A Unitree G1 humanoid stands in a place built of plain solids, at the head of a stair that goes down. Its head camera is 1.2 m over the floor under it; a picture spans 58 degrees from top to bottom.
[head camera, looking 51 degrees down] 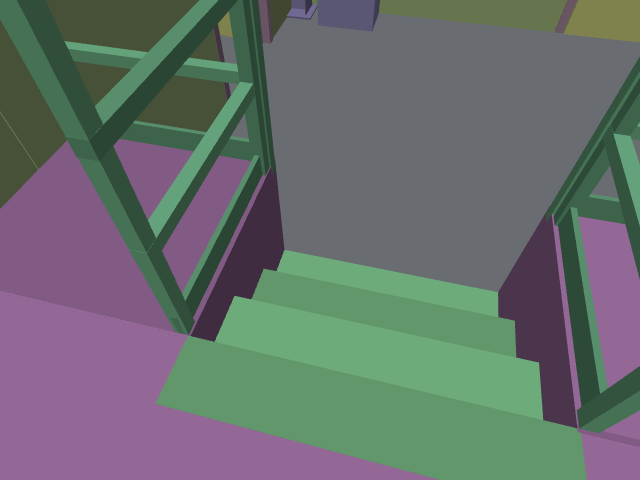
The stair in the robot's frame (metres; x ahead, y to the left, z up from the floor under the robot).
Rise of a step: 0.21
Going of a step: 0.28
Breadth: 1.12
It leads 14 degrees to the right of straight ahead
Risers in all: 4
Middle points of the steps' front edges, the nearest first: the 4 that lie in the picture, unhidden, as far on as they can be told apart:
0.47 -0.14 0.00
0.74 -0.21 -0.21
1.01 -0.28 -0.42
1.28 -0.35 -0.63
